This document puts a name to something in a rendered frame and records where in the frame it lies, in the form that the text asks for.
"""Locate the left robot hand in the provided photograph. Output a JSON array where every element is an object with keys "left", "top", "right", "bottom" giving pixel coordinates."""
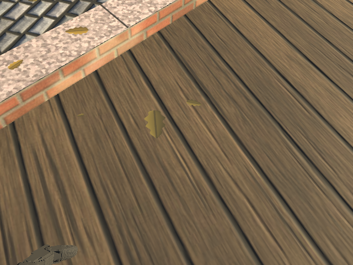
[{"left": 17, "top": 245, "right": 78, "bottom": 265}]

